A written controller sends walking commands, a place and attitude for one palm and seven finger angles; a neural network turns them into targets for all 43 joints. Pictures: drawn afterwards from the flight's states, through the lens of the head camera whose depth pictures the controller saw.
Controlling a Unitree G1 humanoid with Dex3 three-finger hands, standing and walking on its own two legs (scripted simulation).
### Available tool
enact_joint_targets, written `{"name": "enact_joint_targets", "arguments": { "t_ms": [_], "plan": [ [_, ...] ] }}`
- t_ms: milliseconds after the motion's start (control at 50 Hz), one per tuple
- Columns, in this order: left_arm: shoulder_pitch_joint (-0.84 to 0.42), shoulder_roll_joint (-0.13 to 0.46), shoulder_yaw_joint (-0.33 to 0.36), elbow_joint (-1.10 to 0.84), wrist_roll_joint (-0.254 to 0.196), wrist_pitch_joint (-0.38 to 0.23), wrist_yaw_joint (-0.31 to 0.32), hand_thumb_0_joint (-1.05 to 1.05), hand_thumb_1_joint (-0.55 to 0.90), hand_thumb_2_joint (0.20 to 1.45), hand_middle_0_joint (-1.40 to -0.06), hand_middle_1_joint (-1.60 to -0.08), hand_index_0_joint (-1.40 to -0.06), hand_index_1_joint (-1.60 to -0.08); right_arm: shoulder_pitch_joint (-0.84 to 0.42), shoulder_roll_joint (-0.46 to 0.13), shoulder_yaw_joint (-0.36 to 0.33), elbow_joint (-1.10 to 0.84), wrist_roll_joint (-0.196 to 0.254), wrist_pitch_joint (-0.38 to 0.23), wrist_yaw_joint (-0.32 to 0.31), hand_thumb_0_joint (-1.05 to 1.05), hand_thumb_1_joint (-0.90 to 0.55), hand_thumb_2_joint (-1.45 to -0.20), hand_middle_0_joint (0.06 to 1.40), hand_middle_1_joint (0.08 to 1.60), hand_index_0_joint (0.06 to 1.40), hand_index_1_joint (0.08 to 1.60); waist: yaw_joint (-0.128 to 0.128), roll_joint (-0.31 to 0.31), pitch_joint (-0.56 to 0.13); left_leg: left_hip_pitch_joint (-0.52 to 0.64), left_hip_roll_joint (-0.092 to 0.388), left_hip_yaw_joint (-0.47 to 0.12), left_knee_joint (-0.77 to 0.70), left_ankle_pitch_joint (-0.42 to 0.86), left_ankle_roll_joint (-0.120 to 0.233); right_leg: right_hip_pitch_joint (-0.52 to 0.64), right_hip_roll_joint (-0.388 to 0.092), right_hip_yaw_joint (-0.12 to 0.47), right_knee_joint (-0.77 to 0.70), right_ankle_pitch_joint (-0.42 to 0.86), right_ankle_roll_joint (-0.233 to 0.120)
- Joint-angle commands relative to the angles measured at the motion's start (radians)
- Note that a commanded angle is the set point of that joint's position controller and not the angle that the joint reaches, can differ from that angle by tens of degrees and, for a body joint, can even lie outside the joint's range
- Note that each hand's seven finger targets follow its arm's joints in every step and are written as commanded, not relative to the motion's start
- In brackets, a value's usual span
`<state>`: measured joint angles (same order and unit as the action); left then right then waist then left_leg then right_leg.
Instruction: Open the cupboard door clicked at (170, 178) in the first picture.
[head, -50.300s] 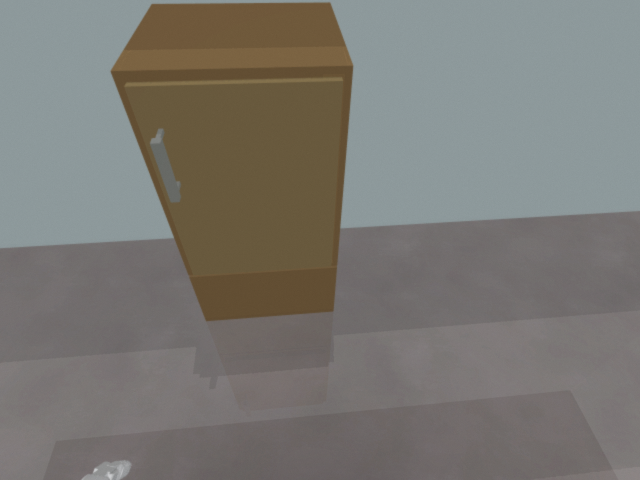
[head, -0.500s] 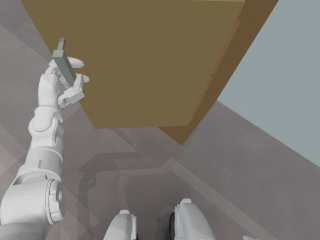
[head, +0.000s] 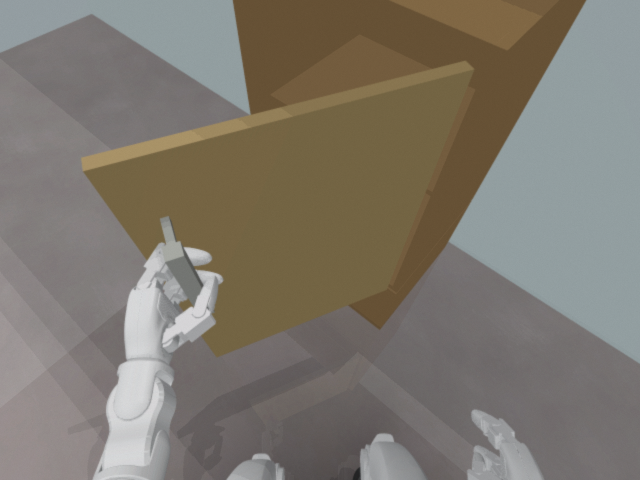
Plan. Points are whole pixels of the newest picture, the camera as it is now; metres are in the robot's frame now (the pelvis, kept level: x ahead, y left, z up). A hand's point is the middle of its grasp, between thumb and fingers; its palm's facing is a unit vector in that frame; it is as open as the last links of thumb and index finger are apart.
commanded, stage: pull the door open along its arc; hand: left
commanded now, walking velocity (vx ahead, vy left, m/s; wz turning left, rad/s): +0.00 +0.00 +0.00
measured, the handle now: (188, 270) +0.36 +0.18 +0.03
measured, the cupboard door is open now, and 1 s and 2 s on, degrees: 63 81 84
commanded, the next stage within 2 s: open thumb and fingers to let go in 0.52 s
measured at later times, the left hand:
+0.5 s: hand (262, 370) +0.24 +0.07 +0.03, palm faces +0.45 -0.89 +0.01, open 5.8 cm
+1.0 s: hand (270, 380) +0.23 +0.06 +0.03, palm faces +0.43 -0.90 -0.02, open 9.7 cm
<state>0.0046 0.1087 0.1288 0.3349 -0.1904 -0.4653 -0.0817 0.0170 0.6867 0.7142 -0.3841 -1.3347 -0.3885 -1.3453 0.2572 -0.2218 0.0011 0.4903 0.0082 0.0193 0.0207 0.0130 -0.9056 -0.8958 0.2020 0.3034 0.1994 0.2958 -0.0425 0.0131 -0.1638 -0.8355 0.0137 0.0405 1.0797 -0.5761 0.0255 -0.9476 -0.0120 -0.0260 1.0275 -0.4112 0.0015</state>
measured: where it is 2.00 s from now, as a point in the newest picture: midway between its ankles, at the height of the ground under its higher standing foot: outside the picture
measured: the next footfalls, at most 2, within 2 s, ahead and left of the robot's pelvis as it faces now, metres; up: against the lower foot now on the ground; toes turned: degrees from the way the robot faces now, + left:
none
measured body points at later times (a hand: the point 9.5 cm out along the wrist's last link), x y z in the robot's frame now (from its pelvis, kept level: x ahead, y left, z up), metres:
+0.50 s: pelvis +0.00 -0.05 -0.01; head +0.07 -0.06 +0.44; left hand +0.21 +0.12 +0.03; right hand +0.18 -0.25 -0.11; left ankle -0.04 +0.10 -0.66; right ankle +0.04 -0.12 -0.66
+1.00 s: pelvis -0.01 -0.04 -0.01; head +0.05 -0.05 +0.43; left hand +0.20 +0.11 +0.03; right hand +0.20 -0.23 -0.11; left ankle -0.04 +0.10 -0.66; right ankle +0.04 -0.12 -0.66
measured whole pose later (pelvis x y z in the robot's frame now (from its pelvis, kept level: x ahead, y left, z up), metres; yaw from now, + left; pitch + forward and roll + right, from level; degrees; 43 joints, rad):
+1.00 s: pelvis -0.01 -0.04 -0.01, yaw +5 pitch +16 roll +1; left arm 0.32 -0.08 -0.24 0.03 0.10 -0.37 0.51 0.01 0.13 0.57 -0.34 -1.26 -0.35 -1.26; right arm 0.19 -0.17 0.02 0.52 -0.07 -0.09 0.00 0.02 -0.90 -0.90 0.20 0.30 0.20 0.30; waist 0.01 0.03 -0.18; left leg -0.85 0.00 -0.05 1.14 -0.58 -0.04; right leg -0.94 -0.04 -0.11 1.13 -0.47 -0.06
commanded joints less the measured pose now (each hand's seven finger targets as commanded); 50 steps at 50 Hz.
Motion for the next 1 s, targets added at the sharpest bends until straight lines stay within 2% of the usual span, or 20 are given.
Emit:
{"name": "enact_joint_targets", "arguments": {
  "t_ms": [0, 40, 80, 100, 160, 220, 260, 380, 440, 520, 580, 600, 640, 660, 700, 780, 800, 860, 880, 980],
  "plan": [
    [0.052, 0.140, 0.151, -0.284, 0.022, -0.091, 0.250, 0.000, 0.900, 0.900, -0.400, -1.350, -0.400, -1.350, -0.031, -0.100, -0.049, -0.126, -0.025, -0.054, 0.002, 0.000, -0.900, -0.900, 0.200, 0.300, 0.200, 0.300, 0.098, -0.017, -0.283, -0.002, -0.028, -0.029, -0.138, 0.411, -0.040, 0.396, 0.013, -0.023, -0.032, 0.337, -0.033],
    [0.081, 0.080, 0.093, -0.313, 0.067, -0.093, 0.329, 0.000, 0.900, 0.900, -0.400, -1.350, -0.400, -1.350, -0.043, -0.086, -0.047, -0.125, -0.036, -0.057, 0.006, 0.000, -0.900, -0.900, 0.200, 0.300, 0.200, 0.300, 0.092, -0.015, -0.266, -0.006, -0.032, -0.031, -0.127, 0.387, -0.041, 0.377, 0.010, -0.023, -0.028, 0.324, -0.033],
    [0.104, 0.048, 0.054, -0.330, 0.111, -0.090, 0.403, 0.000, 0.900, 0.900, -0.400, -1.350, -0.400, -1.350, -0.046, -0.080, -0.045, -0.123, -0.047, -0.056, 0.007, 0.000, -0.900, -0.900, 0.200, 0.300, 0.200, 0.300, 0.087, -0.047, -0.260, -0.019, -0.037, -0.037, -0.118, 0.358, -0.037, 0.378, 0.011, -0.017, -0.037, 0.305, -0.034],
    [0.118, 0.017, 0.026, -0.333, 0.128, -0.084, 0.438, 0.000, 0.900, 0.900, -0.400, -1.350, -0.400, -1.350, -0.058, -0.074, -0.044, -0.122, -0.050, -0.055, 0.009, 0.000, -0.900, -0.900, 0.200, 0.300, 0.200, 0.300, 0.086, -0.033, -0.260, -0.019, -0.040, -0.035, -0.114, 0.339, -0.037, 0.371, 0.009, -0.012, -0.040, 0.289, -0.032],
    [0.137, -0.026, -0.045, -0.379, 0.169, -0.069, 0.490, 0.000, 0.900, 0.900, -0.400, -1.350, -0.400, -1.350, -0.062, -0.066, -0.042, -0.122, -0.055, -0.058, 0.007, 0.000, -0.900, -0.900, 0.200, 0.300, 0.200, 0.300, 0.076, -0.023, -0.272, -0.011, -0.046, -0.033, -0.109, 0.316, -0.034, 0.384, 0.005, -0.004, -0.057, 0.281, -0.030],
    [0.172, -0.067, -0.107, -0.383, 0.192, -0.041, 0.514, 0.000, 0.900, 0.900, -0.400, -1.350, -0.400, -1.350, -0.071, -0.061, -0.041, -0.124, -0.056, -0.060, 0.000, 0.000, -0.900, -0.900, 0.200, 0.300, 0.200, 0.300, 0.059, -0.080, -0.265, -0.027, -0.048, -0.035, -0.106, 0.275, -0.028, 0.412, 0.000, 0.014, -0.088, 0.260, -0.023],
    [0.199, -0.094, -0.141, -0.409, 0.201, -0.029, 0.531, 0.000, 0.900, 0.900, -0.400, -1.350, -0.400, -1.350, -0.082, -0.054, -0.039, -0.127, -0.057, -0.066, -0.006, 0.000, -0.900, -0.900, 0.200, 0.300, 0.200, 0.300, 0.061, -0.074, -0.261, -0.033, -0.052, -0.034, -0.108, 0.255, -0.029, 0.434, -0.008, 0.029, -0.106, 0.242, -0.022],
    [0.314, -0.158, -0.247, -0.462, 0.234, -0.013, 0.560, 0.000, 0.900, 0.900, -0.400, -1.350, -0.400, -1.350, -0.103, -0.043, -0.034, -0.128, -0.061, -0.097, -0.011, 0.000, -0.900, -0.900, 0.200, 0.300, 0.200, 0.300, 0.041, -0.121, -0.242, -0.062, -0.052, -0.044, -0.089, 0.223, -0.029, 0.454, -0.027, 0.071, -0.143, 0.225, -0.015],
    [0.353, -0.186, -0.298, -0.492, 0.257, -0.023, 0.560, 0.000, 0.900, 0.900, -0.400, -1.350, -0.400, -1.350, -0.112, -0.036, -0.033, -0.121, -0.066, -0.115, -0.013, 0.000, -0.900, -0.900, 0.200, 0.300, 0.200, 0.300, 0.037, -0.113, -0.230, -0.077, -0.051, -0.051, -0.074, 0.206, -0.033, 0.450, -0.044, 0.102, -0.149, 0.225, -0.009],
    [0.441, -0.246, -0.397, -0.537, 0.295, -0.024, 0.561, 0.000, 0.900, 0.900, -0.400, -1.350, -0.400, -1.350, -0.119, -0.033, -0.031, -0.131, -0.070, -0.143, -0.012, 0.000, -0.900, -0.900, 0.200, 0.300, 0.200, 0.300, 0.032, -0.109, -0.226, -0.069, -0.054, -0.055, -0.065, 0.208, -0.030, 0.418, -0.041, 0.083, -0.132, 0.225, -0.016],
    [0.351, -0.222, -0.394, -0.561, 0.325, -0.022, 0.582, 0.000, 0.900, 0.900, -0.400, -1.350, -0.400, -1.350, -0.118, -0.036, -0.033, -0.121, -0.075, -0.157, -0.021, 0.000, -0.900, -0.900, 0.200, 0.300, 0.200, 0.300, 0.017, -0.103, -0.213, -0.081, -0.054, -0.062, -0.039, 0.186, -0.029, 0.374, -0.042, 0.095, -0.130, 0.173, -0.018],
    [0.254, -0.197, -0.368, -0.549, 0.325, -0.025, 0.597, 0.000, 0.900, 0.900, -0.400, -1.350, -0.400, -1.350, -0.124, -0.040, -0.033, -0.109, -0.077, -0.158, -0.026, 0.000, -0.900, -0.900, 0.200, 0.300, 0.200, 0.300, 0.006, -0.092, -0.197, -0.090, -0.054, -0.063, -0.026, 0.167, -0.029, 0.342, -0.044, 0.101, -0.130, 0.126, -0.016],
    [0.235, -0.204, -0.354, -0.504, 0.320, -0.023, 0.610, 0.000, 0.760, 0.840, -0.390, -1.335, -0.390, -1.335, -0.132, -0.036, -0.032, -0.102, -0.075, -0.166, -0.031, 0.000, -0.900, -0.900, 0.200, 0.300, 0.200, 0.300, 0.013, -0.105, -0.186, -0.110, -0.058, -0.066, -0.020, 0.130, -0.030, 0.325, -0.047, 0.109, -0.142, 0.031, -0.015],
    [0.230, -0.202, -0.347, -0.505, 0.313, -0.023, 0.613, 0.000, 0.690, 0.810, -0.385, -1.327, -0.385, -1.327, -0.134, -0.035, -0.033, -0.100, -0.074, -0.170, -0.033, 0.000, -0.900, -0.900, 0.200, 0.300, 0.200, 0.300, 0.016, -0.109, -0.209, -0.109, -0.060, -0.065, -0.014, 0.131, -0.029, 0.334, -0.050, 0.118, -0.146, 0.031, -0.012],
    [0.237, -0.214, -0.355, -0.485, 0.304, -0.015, 0.608, 0.000, 0.550, 0.750, -0.375, -1.313, -0.375, -1.313, -0.133, -0.035, -0.033, -0.102, -0.071, -0.169, -0.035, 0.000, -0.900, -0.900, 0.200, 0.300, 0.200, 0.300, 0.019, -0.127, -0.220, -0.104, -0.060, -0.063, -0.019, 0.138, -0.028, 0.352, -0.051, 0.117, -0.149, 0.048, -0.011],
    [0.247, -0.206, -0.350, -0.520, 0.290, 0.008, 0.600, 0.000, 0.270, 0.630, -0.355, -1.283, -0.355, -1.283, -0.116, -0.039, -0.035, -0.117, -0.068, -0.164, -0.035, 0.000, -0.900, -0.900, 0.200, 0.300, 0.200, 0.300, 0.035, -0.114, -0.283, -0.076, -0.061, -0.060, -0.039, 0.181, -0.027, 0.413, -0.051, 0.106, -0.139, 0.142, -0.011],
    [0.250, -0.211, -0.357, -0.515, 0.294, 0.013, 0.596, 0.000, 0.200, 0.600, -0.350, -1.275, -0.350, -1.275, -0.115, -0.038, -0.036, -0.114, -0.067, -0.161, -0.035, 0.000, -0.900, -0.900, 0.200, 0.300, 0.200, 0.300, 0.032, -0.128, -0.279, -0.071, -0.059, -0.058, -0.043, 0.187, -0.027, 0.416, -0.050, 0.101, -0.135, 0.160, -0.009],
    [0.258, -0.243, -0.397, -0.527, 0.299, 0.028, 0.592, 0.000, -0.010, 0.510, -0.335, -1.253, -0.335, -1.253, -0.115, -0.042, -0.030, -0.123, -0.070, -0.161, -0.031, 0.000, -0.900, -0.900, 0.200, 0.300, 0.200, 0.300, 0.029, -0.101, -0.253, -0.049, -0.057, -0.061, -0.060, 0.196, -0.023, 0.384, -0.039, 0.062, -0.122, 0.164, -0.015],
    [0.277, -0.245, -0.399, -0.506, 0.299, 0.036, 0.589, 0.000, -0.080, 0.480, -0.330, -1.245, -0.330, -1.245, -0.114, -0.042, -0.029, -0.126, -0.070, -0.160, -0.031, 0.000, -0.900, -0.900, 0.200, 0.300, 0.200, 0.300, 0.023, -0.124, -0.233, -0.056, -0.056, -0.064, -0.057, 0.193, -0.022, 0.380, -0.037, 0.062, -0.129, 0.158, -0.014],
    [0.215, -0.257, -0.413, -0.499, 0.306, 0.041, 0.596, 0.000, -0.430, 0.330, -0.305, -1.207, -0.305, -1.207, -0.129, -0.050, -0.024, -0.125, -0.073, -0.163, -0.029, 0.000, -0.900, -0.900, 0.200, 0.300, 0.200, 0.300, 0.020, -0.101, -0.182, -0.051, -0.055, -0.071, -0.065, 0.153, -0.021, 0.307, -0.029, 0.037, -0.129, 0.051, -0.023]
  ]
}}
